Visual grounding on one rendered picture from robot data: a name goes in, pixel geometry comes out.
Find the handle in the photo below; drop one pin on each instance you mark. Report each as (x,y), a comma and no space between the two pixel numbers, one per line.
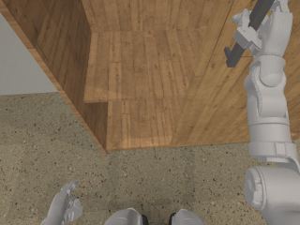
(256,17)

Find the robot thigh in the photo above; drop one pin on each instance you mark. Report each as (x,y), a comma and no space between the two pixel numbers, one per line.
(125,217)
(185,217)

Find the robot left hand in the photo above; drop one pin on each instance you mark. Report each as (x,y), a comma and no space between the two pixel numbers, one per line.
(62,204)

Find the robot right thigh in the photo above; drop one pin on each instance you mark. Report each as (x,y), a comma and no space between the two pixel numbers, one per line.
(185,217)

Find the robot left thigh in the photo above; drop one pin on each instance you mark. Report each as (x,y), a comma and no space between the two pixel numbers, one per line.
(125,217)

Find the right robot upper arm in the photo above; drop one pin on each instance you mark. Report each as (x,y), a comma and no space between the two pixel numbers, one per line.
(275,192)

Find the robot right hand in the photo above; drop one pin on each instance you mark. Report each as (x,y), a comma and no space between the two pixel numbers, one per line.
(274,31)

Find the wardrobe door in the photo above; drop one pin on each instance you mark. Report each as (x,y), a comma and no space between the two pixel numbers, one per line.
(214,109)
(295,127)

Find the left robot forearm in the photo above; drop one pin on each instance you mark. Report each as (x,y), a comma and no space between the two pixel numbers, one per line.
(53,220)

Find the right robot forearm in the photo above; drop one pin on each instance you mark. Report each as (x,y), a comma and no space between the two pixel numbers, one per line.
(267,113)

